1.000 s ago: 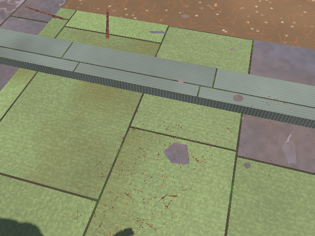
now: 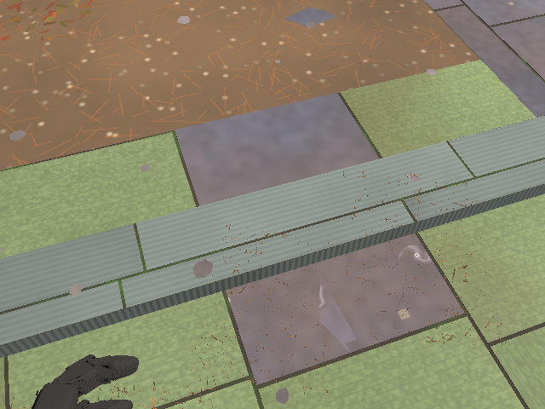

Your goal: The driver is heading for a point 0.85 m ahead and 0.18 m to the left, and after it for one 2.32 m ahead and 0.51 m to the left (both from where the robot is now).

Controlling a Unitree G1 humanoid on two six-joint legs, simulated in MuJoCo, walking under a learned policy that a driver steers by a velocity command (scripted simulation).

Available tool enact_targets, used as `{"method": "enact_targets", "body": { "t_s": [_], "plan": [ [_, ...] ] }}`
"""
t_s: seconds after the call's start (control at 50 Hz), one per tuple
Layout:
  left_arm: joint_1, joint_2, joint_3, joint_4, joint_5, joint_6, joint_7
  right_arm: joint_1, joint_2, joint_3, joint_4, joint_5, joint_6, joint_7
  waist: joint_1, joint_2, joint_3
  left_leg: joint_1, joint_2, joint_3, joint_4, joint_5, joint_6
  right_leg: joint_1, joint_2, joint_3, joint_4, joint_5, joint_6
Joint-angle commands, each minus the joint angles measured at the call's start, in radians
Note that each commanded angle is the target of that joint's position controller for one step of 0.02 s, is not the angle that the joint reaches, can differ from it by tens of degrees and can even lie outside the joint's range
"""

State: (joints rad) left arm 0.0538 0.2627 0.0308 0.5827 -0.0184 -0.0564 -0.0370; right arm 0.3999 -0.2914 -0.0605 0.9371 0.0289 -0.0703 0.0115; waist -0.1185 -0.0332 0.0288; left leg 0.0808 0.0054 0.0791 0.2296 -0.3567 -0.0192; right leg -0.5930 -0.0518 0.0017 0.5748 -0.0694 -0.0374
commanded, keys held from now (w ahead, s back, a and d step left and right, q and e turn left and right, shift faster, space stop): w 0.88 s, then w+q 0.12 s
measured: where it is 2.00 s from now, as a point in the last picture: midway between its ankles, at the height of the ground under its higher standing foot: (198, 190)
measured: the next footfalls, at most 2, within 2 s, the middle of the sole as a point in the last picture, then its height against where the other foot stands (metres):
right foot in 0.04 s outside the picture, level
left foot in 0.56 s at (208, 390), level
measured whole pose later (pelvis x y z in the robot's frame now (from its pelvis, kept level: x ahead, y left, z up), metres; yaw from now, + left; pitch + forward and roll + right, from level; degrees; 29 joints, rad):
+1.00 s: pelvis +0.56 +0.02 +0.02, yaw +1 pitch +3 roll +0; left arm 0.07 0.24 0.03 0.74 0.00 -0.06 -0.02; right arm 0.36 -0.27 -0.04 0.90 0.01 -0.06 0.01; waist -0.10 0.00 0.01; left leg -0.02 -0.03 0.01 0.23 -0.25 0.05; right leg -0.58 -0.10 0.03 0.72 -0.13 0.03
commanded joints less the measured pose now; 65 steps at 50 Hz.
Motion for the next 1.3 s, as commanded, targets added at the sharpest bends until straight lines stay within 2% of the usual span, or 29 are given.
{"method": "enact_targets", "body": {
  "t_s": [0.02,0.04,0.06,0.08,0.1,0.12,0.16,0.24,0.44,0.52,0.56,0.58,0.6,0.62,0.64,0.68,0.72,0.88,1.0,1.04,1.06,1.08,1.1,1.12,1.14,1.16,1.22,1.26,1.3],
  "plan": [
    [0.103,0.139,0.059,-0.043,0.006,-0.014,0.001,-0.054,-0.206,-0.038,-0.049,0.007,0.005,-0.010,0.169,0.129,-0.069,-0.058,0.231,-0.065,0.174,0.885,0.140,0.286,0.067,-0.060,-0.072,-0.003,-0.062],
    [0.254,0.182,0.084,0.005,0.008,-0.007,0.010,-0.050,-0.185,-0.028,-0.054,-0.001,0.005,-0.014,0.240,0.117,-0.161,-0.159,0.188,-0.032,0.364,0.875,0.110,0.525,0.061,-0.048,-0.062,0.014,-0.090],
    [0.415,0.265,0.105,0.033,0.021,0.004,0.027,-0.032,-0.111,-0.001,-0.090,-0.030,-0.001,-0.014,0.280,-0.039,-0.311,-0.438,0.112,0.006,0.717,0.516,0.065,0.862,-0.161,0.235,-0.038,-0.019,-0.168],
    [0.413,0.299,0.100,0.037,0.018,0.002,0.022,0.063,-0.030,0.028,-0.094,-0.031,-0.023,-0.003,0.205,-0.252,-0.441,-0.691,-0.036,-0.106,0.988,-0.214,0.036,1.017,-0.350,0.701,-0.191,-0.196,-0.297],
    [0.385,0.203,0.076,0.032,0.013,-0.004,0.017,-0.025,-0.143,-0.002,-0.097,-0.003,-0.035,0.005,0.237,-0.147,-0.356,-0.798,0.020,-0.186,1.074,-0.205,0.048,0.958,-0.314,0.682,-0.242,-0.272,-0.260],
    [0.316,0.181,0.065,0.032,0.011,-0.009,0.016,-0.109,-0.159,-0.006,-0.129,0.014,-0.044,0.009,0.220,-0.115,-0.204,-0.842,0.062,-0.154,1.057,-0.113,0.057,0.818,-0.277,0.524,-0.265,-0.196,-0.229],
    [0.217,0.144,0.054,0.032,0.021,-0.017,0.010,-0.147,-0.136,-0.007,-0.129,-0.010,-0.042,0.002,0.154,-0.033,-0.088,-0.769,0.124,-0.138,0.957,0.020,0.046,0.584,-0.203,0.349,-0.317,0.004,-0.207],
    [0.182,0.134,0.055,0.060,0.015,-0.044,0.010,-0.124,-0.076,0.004,-0.120,-0.019,-0.001,-0.002,0.090,-0.040,-0.049,-0.691,0.150,-0.138,0.845,0.115,0.012,0.430,-0.171,0.224,-0.426,0.084,-0.223],
    [0.321,0.200,0.074,0.177,0.001,-0.029,0.035,-0.454,-0.064,0.023,-0.218,-0.017,-0.021,0.029,0.188,-0.013,0.049,-0.688,0.080,-0.101,0.331,0.470,0.012,0.524,-0.162,0.078,-0.439,0.061,-0.163],
    [0.321,0.216,0.081,0.209,-0.003,-0.007,0.046,-0.432,-0.102,0.012,-0.228,-0.018,-0.029,0.041,0.150,-0.039,0.018,-0.633,0.049,-0.087,0.271,0.317,0.066,0.659,-0.206,0.090,-0.327,0.249,-0.128],
    [0.306,0.197,0.070,0.209,0.006,0.007,0.052,-0.211,-0.168,-0.025,-0.164,-0.022,-0.030,0.028,0.039,-0.038,-0.128,-0.313,-0.001,-0.036,0.248,0.312,0.118,0.619,-0.132,0.031,-0.055,0.499,-0.083],
    [0.325,0.149,0.046,0.185,0.029,0.008,0.057,-0.038,-0.239,-0.045,-0.131,-0.030,-0.027,0.018,-0.017,0.064,-0.283,-0.011,0.166,-0.222,0.292,0.364,0.177,0.428,-0.073,-0.011,0.248,0.250,-0.045],
    [0.455,0.035,0.015,0.174,0.021,-0.012,0.044,0.012,-0.301,-0.061,-0.109,-0.029,-0.018,0.022,0.059,0.345,-0.392,0.311,0.367,-0.705,0.180,0.097,0.339,0.013,0.117,0.009,0.583,-0.434,0.028],
    [0.384,0.133,0.033,0.188,0.000,-0.032,0.041,0.001,-0.199,-0.033,-0.119,-0.012,-0.021,0.025,0.005,0.235,-0.365,0.298,0.352,-0.787,0.084,-0.060,0.315,-0.099,0.087,0.147,0.694,-0.521,0.015],
    [0.289,0.178,0.047,0.159,-0.024,-0.044,0.035,-0.067,-0.167,-0.023,-0.130,-0.017,-0.023,0.022,0.015,0.186,-0.225,0.180,0.328,-0.646,0.059,-0.044,0.273,-0.165,0.037,0.128,0.702,-0.433,0.000],
    [0.204,0.166,0.047,0.141,-0.001,-0.048,0.044,-0.179,-0.124,-0.011,-0.151,-0.031,-0.026,0.020,0.066,0.080,-0.089,-0.069,0.269,-0.471,0.017,0.162,0.253,-0.110,-0.048,0.080,0.608,-0.285,0.003],
    [0.240,0.137,0.046,0.150,0.006,-0.031,0.044,-0.204,-0.099,-0.004,-0.151,-0.042,-0.034,0.021,0.113,0.113,-0.084,-0.175,0.231,-0.388,-0.032,0.272,0.253,-0.008,-0.079,0.086,0.555,-0.229,0.013],
    [0.086,0.061,0.021,0.120,0.014,-0.008,0.038,-0.122,-0.142,-0.013,-0.105,-0.029,-0.023,-0.002,0.082,0.095,-0.013,-0.204,0.177,-0.168,-0.098,0.442,0.234,-0.042,-0.067,0.021,0.222,0.058,0.071],
    [-0.204,0.042,0.010,0.033,0.013,-0.041,0.005,0.114,-0.091,0.008,-0.038,-0.014,0.032,-0.015,-0.031,0.035,0.027,0.088,0.168,-0.271,0.045,0.578,0.214,-0.138,0.038,-0.054,-0.021,-0.097,0.067],
    [-0.174,0.041,0.013,0.036,0.003,-0.059,-0.005,0.105,-0.178,-0.010,-0.033,-0.017,0.056,-0.026,0.013,0.133,-0.027,0.080,0.183,-0.304,0.146,0.809,0.207,0.054,0.101,-0.081,-0.148,-0.166,0.076],
    [-0.056,0.074,0.030,0.069,-0.001,-0.064,-0.002,0.059,-0.185,-0.010,-0.044,-0.013,0.058,-0.032,0.092,0.158,-0.104,0.009,0.156,-0.282,0.238,0.956,0.183,0.283,0.103,-0.069,-0.238,-0.086,0.048],
    [0.128,0.133,0.053,0.126,-0.001,-0.061,0.010,-0.015,-0.204,-0.016,-0.074,-0.015,0.049,-0.035,0.186,0.173,-0.207,-0.153,0.122,-0.255,0.380,0.970,0.143,0.602,0.042,-0.016,-0.252,0.051,0.015],
    [0.367,0.239,0.087,0.177,0.012,-0.042,0.036,-0.117,-0.145,-0.002,-0.126,-0.034,0.022,-0.030,0.305,0.097,-0.357,-0.467,0.065,-0.204,0.660,0.618,0.090,1.016,-0.152,0.119,-0.115,0.360,-0.043],
    [0.390,0.299,0.098,0.199,0.021,-0.012,0.049,-0.008,0.001,0.031,-0.144,-0.032,-0.016,-0.016,0.240,-0.198,-0.440,-0.880,-0.057,-0.136,0.920,-0.257,0.023,1.295,-0.445,0.395,-0.016,0.770,-0.210],
    [0.434,0.209,0.088,0.193,0.045,0.014,0.063,-0.065,-0.084,0.010,-0.133,0.012,-0.029,-0.015,0.315,-0.096,-0.410,-0.981,0.004,-0.188,1.094,-0.312,-0.005,1.204,-0.449,0.381,-0.056,0.667,-0.257],
    [0.405,0.157,0.074,0.205,0.047,0.022,0.071,-0.143,-0.084,0.004,-0.159,0.035,-0.022,-0.015,0.310,-0.114,-0.269,-1.077,0.042,-0.148,1.189,-0.286,-0.009,1.114,-0.392,0.290,-0.109,0.497,-0.220],
    [0.246,0.049,0.037,0.237,0.032,0.020,0.059,-0.207,0.024,0.024,-0.216,0.020,0.039,-0.022,0.188,-0.154,0.027,-1.095,0.109,-0.105,1.354,-0.262,-0.012,0.662,-0.324,0.154,-0.339,0.100,-0.146],
    [0.134,0.035,0.027,0.244,0.020,-0.003,0.051,-0.190,0.055,0.035,-0.276,0.022,0.071,-0.027,0.094,-0.146,0.114,-1.075,0.131,-0.117,1.425,-0.235,-0.006,0.446,-0.324,0.062,-0.464,0.015,-0.109],
    [0.039,0.075,0.037,0.242,0.026,-0.014,0.055,-0.177,0.032,0.033,-0.323,-0.005,0.073,-0.023,0.018,-0.105,0.127,-0.946,0.130,-0.101,1.216,-0.051,0.005,0.291,-0.219,-0.103,-0.484,0.058,-0.068]
  ]
}}
Velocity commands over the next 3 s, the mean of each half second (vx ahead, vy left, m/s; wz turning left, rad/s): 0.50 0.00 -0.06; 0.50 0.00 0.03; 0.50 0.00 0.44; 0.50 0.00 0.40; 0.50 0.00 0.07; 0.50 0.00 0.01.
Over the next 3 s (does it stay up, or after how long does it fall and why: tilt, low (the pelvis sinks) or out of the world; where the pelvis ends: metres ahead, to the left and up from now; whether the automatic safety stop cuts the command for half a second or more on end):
stays up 1.58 0.38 0.06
